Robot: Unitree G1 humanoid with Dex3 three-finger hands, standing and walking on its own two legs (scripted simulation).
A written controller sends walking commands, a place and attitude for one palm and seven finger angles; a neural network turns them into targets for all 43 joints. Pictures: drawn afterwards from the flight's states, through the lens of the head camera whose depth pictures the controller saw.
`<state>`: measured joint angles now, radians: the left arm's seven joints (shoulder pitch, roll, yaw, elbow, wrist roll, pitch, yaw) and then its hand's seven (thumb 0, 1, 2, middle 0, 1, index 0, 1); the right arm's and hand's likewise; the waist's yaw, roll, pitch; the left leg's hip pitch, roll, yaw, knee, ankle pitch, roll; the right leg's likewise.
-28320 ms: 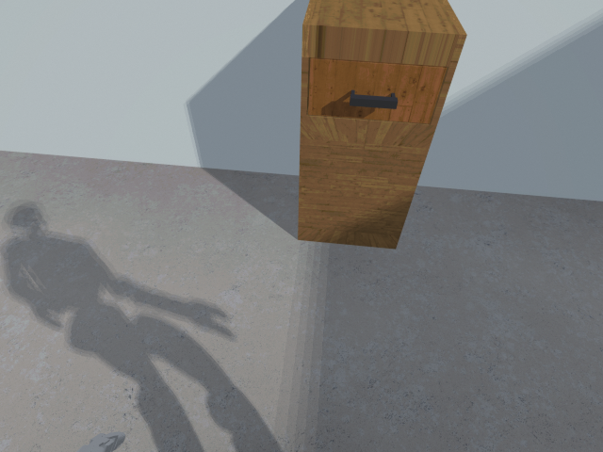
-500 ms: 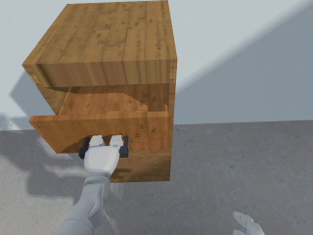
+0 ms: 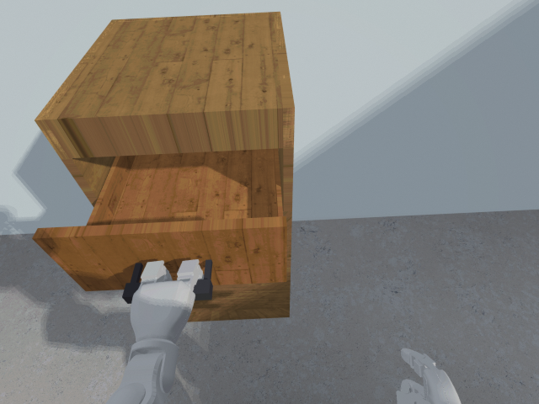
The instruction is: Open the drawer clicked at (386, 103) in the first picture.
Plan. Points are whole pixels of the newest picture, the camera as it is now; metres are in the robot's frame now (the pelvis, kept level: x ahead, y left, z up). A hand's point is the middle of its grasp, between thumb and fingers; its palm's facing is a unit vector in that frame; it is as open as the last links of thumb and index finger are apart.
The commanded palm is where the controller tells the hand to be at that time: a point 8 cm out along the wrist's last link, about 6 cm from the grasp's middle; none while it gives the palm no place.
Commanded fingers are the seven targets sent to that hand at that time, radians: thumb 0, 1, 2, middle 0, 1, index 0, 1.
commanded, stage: pull the drawer open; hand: left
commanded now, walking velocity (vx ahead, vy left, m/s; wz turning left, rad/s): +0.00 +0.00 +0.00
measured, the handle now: (171, 279) +0.32 +0.19 -0.01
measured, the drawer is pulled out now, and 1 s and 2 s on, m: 0.18 0.29 0.30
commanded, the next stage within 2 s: open the thumb to release the handle in 1.26 s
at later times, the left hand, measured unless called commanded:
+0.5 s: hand (172, 353) +0.21 +0.16 -0.03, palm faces +0.01 -0.15 -0.99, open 5.9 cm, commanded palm +0.16 +0.18 +0.02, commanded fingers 0.00 0.90 0.90 -0.40 -1.35 -0.40 -1.35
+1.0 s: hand (166, 394) +0.16 +0.16 -0.03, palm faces -0.01 -0.17 -0.99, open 6.0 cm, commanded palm +0.10 +0.17 +0.02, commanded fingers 0.00 0.90 0.90 -0.40 -1.35 -0.40 -1.35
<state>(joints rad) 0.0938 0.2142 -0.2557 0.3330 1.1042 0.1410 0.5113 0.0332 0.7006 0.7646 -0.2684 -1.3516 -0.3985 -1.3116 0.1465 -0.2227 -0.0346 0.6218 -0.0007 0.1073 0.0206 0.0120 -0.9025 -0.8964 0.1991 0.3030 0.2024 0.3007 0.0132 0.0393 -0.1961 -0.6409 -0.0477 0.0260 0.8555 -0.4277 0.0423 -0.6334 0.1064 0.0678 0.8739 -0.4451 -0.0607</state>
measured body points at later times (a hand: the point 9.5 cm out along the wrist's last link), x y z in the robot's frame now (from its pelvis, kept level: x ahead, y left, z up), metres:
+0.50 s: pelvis +0.01 +0.00 -0.01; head +0.02 -0.03 +0.44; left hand +0.20 +0.17 +0.02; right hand +0.22 -0.21 -0.10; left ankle -0.01 +0.10 -0.70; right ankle -0.02 -0.08 -0.70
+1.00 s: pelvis -0.01 -0.01 -0.01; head +0.01 -0.05 +0.43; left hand +0.15 +0.17 +0.02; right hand +0.21 -0.22 -0.11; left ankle -0.01 +0.10 -0.70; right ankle -0.02 -0.08 -0.70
